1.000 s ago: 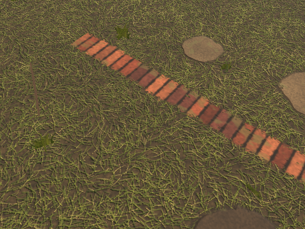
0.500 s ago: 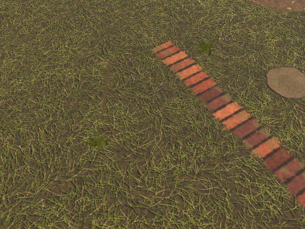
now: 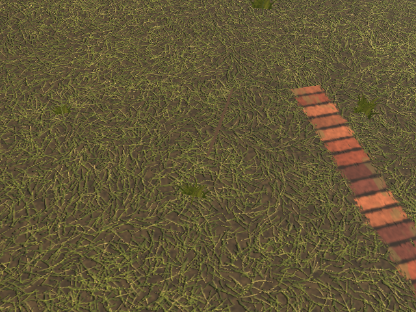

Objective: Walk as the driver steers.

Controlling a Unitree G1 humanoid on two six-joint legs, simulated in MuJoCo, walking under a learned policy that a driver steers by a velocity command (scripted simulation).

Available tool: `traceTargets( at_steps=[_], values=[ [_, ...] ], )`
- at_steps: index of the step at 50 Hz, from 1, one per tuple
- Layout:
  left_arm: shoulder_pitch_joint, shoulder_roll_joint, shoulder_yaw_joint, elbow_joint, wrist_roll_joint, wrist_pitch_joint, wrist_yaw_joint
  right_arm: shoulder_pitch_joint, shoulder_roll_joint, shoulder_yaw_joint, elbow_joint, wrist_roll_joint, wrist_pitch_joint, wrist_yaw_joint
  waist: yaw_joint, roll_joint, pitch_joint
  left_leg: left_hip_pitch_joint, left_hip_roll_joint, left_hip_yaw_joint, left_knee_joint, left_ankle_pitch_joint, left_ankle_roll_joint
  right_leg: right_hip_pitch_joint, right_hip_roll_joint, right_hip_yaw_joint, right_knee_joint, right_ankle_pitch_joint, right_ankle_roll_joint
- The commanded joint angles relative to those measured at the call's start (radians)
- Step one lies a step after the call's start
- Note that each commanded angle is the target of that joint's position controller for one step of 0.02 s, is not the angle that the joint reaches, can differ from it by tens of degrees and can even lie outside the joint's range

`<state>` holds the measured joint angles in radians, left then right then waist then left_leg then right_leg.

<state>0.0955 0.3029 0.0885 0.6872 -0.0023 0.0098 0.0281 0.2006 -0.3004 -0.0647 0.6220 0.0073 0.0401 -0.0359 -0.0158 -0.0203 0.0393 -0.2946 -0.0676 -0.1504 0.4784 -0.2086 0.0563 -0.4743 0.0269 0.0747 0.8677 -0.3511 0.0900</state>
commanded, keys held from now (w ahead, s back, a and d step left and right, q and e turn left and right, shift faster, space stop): q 0.44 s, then no key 0.56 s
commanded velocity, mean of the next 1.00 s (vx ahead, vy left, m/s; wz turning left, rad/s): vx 0.00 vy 0.00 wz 0.39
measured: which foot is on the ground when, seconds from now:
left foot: down 0.00-0.18, up 0.20-0.56, down 0.58-1.00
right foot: up 0.00-0.16, down 0.18-0.58, up 0.60-0.94, down 0.96-1.00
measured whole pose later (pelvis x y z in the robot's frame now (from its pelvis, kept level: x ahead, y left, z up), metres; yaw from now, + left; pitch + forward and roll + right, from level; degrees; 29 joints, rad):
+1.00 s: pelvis -0.03 +0.02 -0.01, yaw +22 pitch -1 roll +1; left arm 0.20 0.27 0.04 0.80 0.01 0.02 0.02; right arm 0.13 -0.22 -0.02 0.74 -0.02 0.00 0.00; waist 0.01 -0.01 0.04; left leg -0.24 -0.06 -0.01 0.50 -0.25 0.04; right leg -0.20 -0.05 0.02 0.51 -0.28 0.04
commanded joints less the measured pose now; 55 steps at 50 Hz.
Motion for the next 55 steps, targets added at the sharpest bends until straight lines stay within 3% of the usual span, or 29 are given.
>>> traceTargets(
  at_steps=[1,5,7,8,9,10,11,12,14,16,19,22,26,28,29,30,31,32,33,35,39,44,47,48,49,50,51,53,55],
  values=[
    [-0.049,0.073,0.015,-0.079,-0.006,-0.024,-0.009,-0.013,-0.189,-0.058,-0.069,0.000,-0.004,0.001,-0.015,0.176,-0.118,0.164,0.242,-0.314,-0.090,0.280,0.179,-0.015,0.012,0.016,-0.101,-0.030,-0.005],
    [-0.020,0.079,0.019,-0.074,-0.013,-0.039,-0.024,-0.044,-0.189,-0.061,-0.075,0.011,0.004,0.011,-0.006,0.186,-0.133,0.174,0.222,-0.393,-0.056,0.358,0.168,0.078,0.028,0.023,-0.248,-0.033,-0.025],
    [0.031,0.078,0.023,-0.056,-0.010,-0.046,-0.029,-0.081,-0.181,-0.059,-0.082,0.026,0.009,0.008,0.033,0.176,-0.140,0.146,0.180,-0.393,-0.019,0.332,0.128,0.190,0.028,0.004,-0.443,0.099,-0.046],
    [0.061,0.095,0.031,-0.043,-0.004,-0.047,-0.027,-0.082,-0.164,-0.055,-0.086,0.030,0.010,0.003,0.042,0.152,-0.148,0.082,0.143,-0.368,0.015,0.224,0.085,0.295,-0.018,0.016,-0.528,0.224,-0.066],
    [0.072,0.156,0.043,-0.052,0.012,-0.042,-0.021,-0.033,-0.116,-0.043,-0.085,0.016,0.009,0.004,0.014,-0.012,-0.179,-0.043,0.060,-0.260,0.179,-0.064,0.026,0.422,-0.203,0.168,-0.540,0.341,-0.137],
    [0.052,0.219,0.053,-0.051,0.040,-0.035,-0.023,-0.014,-0.127,-0.049,-0.104,0.023,0.000,0.003,-0.019,-0.264,-0.110,-0.259,-0.103,-0.066,0.353,-0.425,-0.039,0.415,-0.382,0.400,-0.566,0.549,-0.310],
    [0.023,0.167,0.042,-0.072,0.040,-0.039,-0.020,0.013,-0.213,-0.077,-0.081,0.002,-0.008,0.003,-0.012,-0.191,-0.102,-0.282,-0.025,-0.048,0.599,-0.444,-0.091,0.361,-0.456,0.419,-0.567,0.562,-0.392],
    [-0.024,0.115,0.025,-0.086,0.032,-0.039,-0.013,0.026,-0.241,-0.092,-0.056,0.011,-0.005,0.007,-0.027,-0.125,-0.088,-0.275,-0.002,-0.035,0.687,-0.373,-0.109,0.330,-0.396,0.314,-0.554,0.520,-0.358],
    [-0.061,0.082,0.013,-0.091,0.006,-0.033,-0.002,0.039,-0.191,-0.086,-0.029,0.011,0.015,0.004,-0.024,-0.098,-0.055,-0.312,0.009,-0.012,0.764,-0.258,-0.144,0.337,-0.292,0.171,-0.537,0.445,-0.291],
    [-0.030,0.090,0.010,-0.082,0.009,-0.024,0.007,0.008,-0.141,-0.069,-0.045,0.020,0.019,0.011,0.002,-0.113,-0.044,-0.322,0.021,0.044,0.736,-0.210,-0.163,0.348,-0.257,0.085,-0.543,0.493,-0.296],
    [0.038,0.120,0.020,-0.065,0.018,-0.009,0.015,-0.065,-0.111,-0.053,-0.086,0.021,0.014,0.016,0.054,-0.142,-0.074,-0.344,0.065,0.085,0.589,-0.202,-0.179,0.462,-0.288,0.062,-0.540,0.531,-0.322],
    [0.027,0.161,0.034,-0.062,0.010,-0.001,0.005,-0.074,-0.091,-0.037,-0.103,0.011,0.013,0.029,0.060,-0.152,-0.098,-0.236,0.100,0.131,0.433,-0.212,-0.169,0.445,-0.312,0.013,-0.535,0.551,-0.323],
    [0.028,0.184,0.036,-0.042,-0.016,-0.001,-0.015,-0.034,-0.098,-0.038,-0.096,0.009,0.016,0.037,0.044,-0.165,-0.105,-0.073,0.073,0.179,0.211,-0.179,-0.126,0.398,-0.321,-0.003,-0.496,0.566,-0.312],
    [0.012,0.167,0.026,-0.030,-0.037,-0.003,-0.017,0.041,-0.097,-0.042,-0.065,0.006,0.015,0.040,-0.006,-0.138,-0.109,0.087,0.047,0.202,-0.046,0.019,-0.071,0.341,-0.295,-0.035,-0.416,0.508,-0.256],
    [0.075,0.126,0.011,-0.001,-0.031,-0.010,-0.021,0.061,-0.127,-0.048,-0.061,0.004,0.014,0.034,-0.006,-0.063,-0.124,0.226,0.071,0.143,-0.132,0.169,-0.041,0.251,-0.256,-0.081,-0.344,0.390,-0.183],
    [0.096,0.042,-0.021,-0.018,0.027,-0.016,-0.029,0.085,-0.209,-0.061,-0.078,-0.002,0.011,0.020,0.020,0.203,-0.184,0.404,0.311,-0.154,-0.128,0.521,0.029,0.061,-0.162,-0.175,-0.107,-0.020,-0.074],
    [0.033,0.055,-0.019,-0.048,0.024,-0.013,-0.019,0.042,-0.208,-0.049,-0.091,-0.034,-0.007,0.023,0.001,0.297,-0.171,0.267,0.472,-0.288,-0.114,0.586,0.238,-0.036,-0.084,-0.116,0.055,-0.318,-0.027],
    [0.008,0.126,0.002,-0.040,0.003,-0.004,-0.009,0.032,-0.163,-0.038,-0.088,-0.040,-0.027,0.032,-0.030,0.201,-0.156,0.219,0.429,-0.238,-0.133,0.507,0.271,-0.032,-0.102,-0.057,0.166,-0.317,-0.017],
    [0.014,0.131,0.008,-0.030,-0.006,0.002,-0.008,-0.002,-0.136,-0.025,-0.068,-0.037,-0.039,0.034,-0.006,0.192,-0.123,0.192,0.365,-0.160,-0.135,0.432,0.223,-0.034,-0.107,-0.037,0.196,-0.262,-0.019],
    [0.046,0.131,0.014,0.004,0.004,0.014,0.003,-0.066,-0.127,-0.021,-0.059,-0.017,-0.047,0.031,0.013,0.164,-0.089,0.177,0.306,-0.098,-0.139,0.386,0.164,-0.040,-0.108,-0.029,0.190,-0.149,-0.007],
    [0.085,0.081,-0.001,0.030,-0.005,0.018,-0.001,-0.093,-0.072,0.001,-0.034,-0.021,-0.050,0.023,0.029,0.156,-0.106,0.160,0.258,-0.030,-0.139,0.395,0.158,0.061,-0.100,-0.042,0.075,-0.043,0.012],
    [0.057,0.074,-0.015,0.029,-0.003,0.017,0.001,-0.087,-0.088,-0.001,0.012,-0.022,-0.041,0.028,-0.002,0.156,-0.080,0.139,0.270,-0.093,-0.140,0.226,0.174,0.166,-0.089,-0.055,-0.188,-0.070,-0.002],
    [0.120,0.062,-0.024,0.062,0.011,0.006,-0.003,-0.100,-0.059,0.012,0.046,-0.007,-0.043,0.031,0.047,0.109,-0.065,0.063,0.230,-0.086,-0.130,0.097,0.114,0.328,-0.082,-0.060,-0.477,0.201,-0.037],
    [0.130,0.095,-0.021,0.064,0.023,0.001,-0.002,-0.065,-0.047,0.016,0.063,-0.017,-0.051,0.032,0.035,0.063,-0.078,0.026,0.195,-0.068,-0.117,0.044,0.066,0.402,-0.126,-0.006,-0.480,0.342,-0.057],
    [0.126,0.153,-0.012,0.059,0.020,0.000,0.000,-0.035,-0.056,0.012,0.071,-0.031,-0.059,0.038,-0.005,-0.028,-0.076,0.010,0.137,-0.015,-0.097,-0.018,0.029,0.404,-0.167,0.012,-0.436,0.415,-0.089],
    [0.106,0.146,-0.008,0.077,0.007,-0.005,-0.008,-0.045,-0.052,0.010,0.075,-0.030,-0.056,0.036,-0.010,-0.097,-0.066,0.074,0.086,0.049,-0.096,-0.045,-0.005,0.293,-0.150,0.006,-0.436,0.236,-0.123],
    [0.102,0.102,-0.018,0.072,0.007,-0.012,-0.013,-0.087,-0.071,0.008,0.080,-0.029,-0.051,0.029,0.021,-0.063,-0.060,0.106,0.068,0.067,-0.056,-0.120,-0.016,0.251,-0.126,-0.005,-0.467,0.061,-0.124],
    [0.109,0.093,-0.022,0.083,0.009,-0.022,-0.007,-0.090,-0.068,0.000,0.079,-0.012,-0.037,0.018,0.017,-0.075,-0.018,0.060,0.048,0.085,-0.005,-0.337,0.011,0.180,-0.109,0.002,-0.488,-0.211,-0.133],
    [0.140,0.090,-0.025,0.080,0.000,-0.040,-0.001,-0.068,-0.058,-0.003,0.082,-0.003,-0.047,0.018,0.022,-0.072,0.052,-0.041,0.050,0.079,0.020,-0.432,0.034,0.155,-0.133,0.051,-0.503,-0.352,-0.162]
  ],
)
